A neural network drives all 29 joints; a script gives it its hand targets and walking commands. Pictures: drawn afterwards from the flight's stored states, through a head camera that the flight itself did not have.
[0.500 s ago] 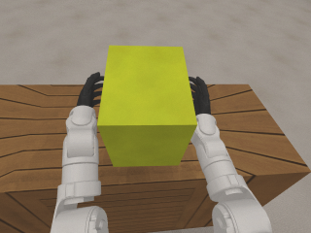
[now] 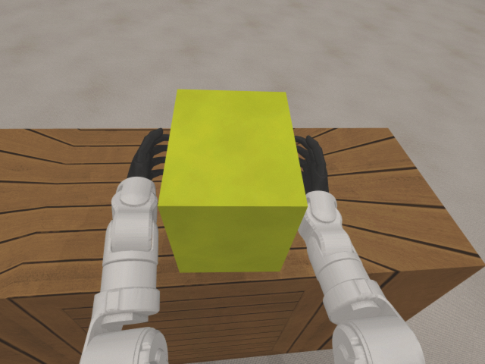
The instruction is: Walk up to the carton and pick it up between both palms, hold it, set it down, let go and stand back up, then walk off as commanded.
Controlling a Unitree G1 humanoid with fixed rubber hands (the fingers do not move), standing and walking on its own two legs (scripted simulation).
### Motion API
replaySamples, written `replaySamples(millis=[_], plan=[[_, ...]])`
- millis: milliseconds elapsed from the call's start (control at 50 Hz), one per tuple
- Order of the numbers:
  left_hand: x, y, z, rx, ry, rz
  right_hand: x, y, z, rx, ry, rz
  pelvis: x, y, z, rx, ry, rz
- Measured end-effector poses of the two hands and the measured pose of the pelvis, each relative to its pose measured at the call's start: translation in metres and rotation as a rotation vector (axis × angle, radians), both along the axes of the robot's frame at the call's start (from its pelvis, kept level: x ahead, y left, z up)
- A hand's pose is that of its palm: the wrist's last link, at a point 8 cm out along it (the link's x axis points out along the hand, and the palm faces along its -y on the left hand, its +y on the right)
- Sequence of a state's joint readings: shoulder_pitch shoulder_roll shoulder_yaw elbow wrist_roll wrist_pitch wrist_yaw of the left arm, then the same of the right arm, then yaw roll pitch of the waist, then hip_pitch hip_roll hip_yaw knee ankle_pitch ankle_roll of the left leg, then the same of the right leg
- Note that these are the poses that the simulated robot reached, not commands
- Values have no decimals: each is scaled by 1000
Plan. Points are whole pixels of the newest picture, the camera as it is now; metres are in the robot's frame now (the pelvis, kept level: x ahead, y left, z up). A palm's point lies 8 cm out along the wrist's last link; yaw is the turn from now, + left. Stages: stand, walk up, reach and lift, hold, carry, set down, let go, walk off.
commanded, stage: set down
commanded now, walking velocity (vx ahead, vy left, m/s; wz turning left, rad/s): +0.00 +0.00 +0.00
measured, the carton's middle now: (231, 184) +0.39 +0.00 +0.08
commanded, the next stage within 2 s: none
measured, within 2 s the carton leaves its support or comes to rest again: neither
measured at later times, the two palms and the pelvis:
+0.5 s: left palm (152, 178) +0.40 +0.14 +0.10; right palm (309, 179) +0.39 -0.14 +0.09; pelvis +0.01 +0.00 +0.00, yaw +0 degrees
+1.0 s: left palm (161, 189) +0.41 +0.13 +0.05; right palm (306, 184) +0.41 -0.15 +0.06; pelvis +0.02 -0.01 +0.00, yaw +0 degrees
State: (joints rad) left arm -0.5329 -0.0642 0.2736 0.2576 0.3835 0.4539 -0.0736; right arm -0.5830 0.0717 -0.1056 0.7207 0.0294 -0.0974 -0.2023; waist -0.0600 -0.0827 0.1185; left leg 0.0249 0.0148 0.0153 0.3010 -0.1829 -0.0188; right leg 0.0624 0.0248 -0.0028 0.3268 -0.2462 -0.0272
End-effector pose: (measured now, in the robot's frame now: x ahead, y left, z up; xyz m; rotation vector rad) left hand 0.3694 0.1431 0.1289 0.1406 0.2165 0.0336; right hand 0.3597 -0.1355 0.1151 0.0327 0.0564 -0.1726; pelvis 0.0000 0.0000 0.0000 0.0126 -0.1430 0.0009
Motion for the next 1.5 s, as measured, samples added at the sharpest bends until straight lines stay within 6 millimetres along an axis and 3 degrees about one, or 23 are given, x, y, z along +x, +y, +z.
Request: replaySamples(millis=[220,620,740,960,1500], plan=[[14,-3,-10,5,-14,17,18,-3,-2,-13,-10,16,7,-1,0,1,41,0],[35,-9,-48,6,50,36,41,-8,-35,-8,64,25,18,-1,1,1,154,2],[42,-10,-50,-3,34,47,50,-9,-36,-17,50,31,23,-2,1,2,213,2],[42,-14,-77,4,96,61,54,-13,-58,-39,116,49,24,-6,1,3,272,1],[46,-20,-83,-23,65,69,58,-18,-59,-62,119,55,18,-8,0,-2,315,-3]])
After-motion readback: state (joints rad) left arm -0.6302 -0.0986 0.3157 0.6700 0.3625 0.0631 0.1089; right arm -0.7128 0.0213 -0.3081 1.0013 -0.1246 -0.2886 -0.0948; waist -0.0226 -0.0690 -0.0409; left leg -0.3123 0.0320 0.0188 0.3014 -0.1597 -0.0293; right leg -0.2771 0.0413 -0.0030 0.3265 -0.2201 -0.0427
